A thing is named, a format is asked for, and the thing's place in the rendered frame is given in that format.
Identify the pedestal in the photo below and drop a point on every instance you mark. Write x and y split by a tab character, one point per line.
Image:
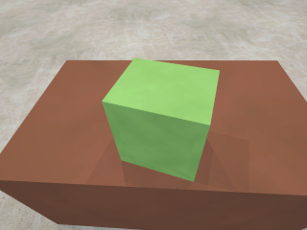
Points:
63	161

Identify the carton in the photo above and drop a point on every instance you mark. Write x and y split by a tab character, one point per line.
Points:
160	113

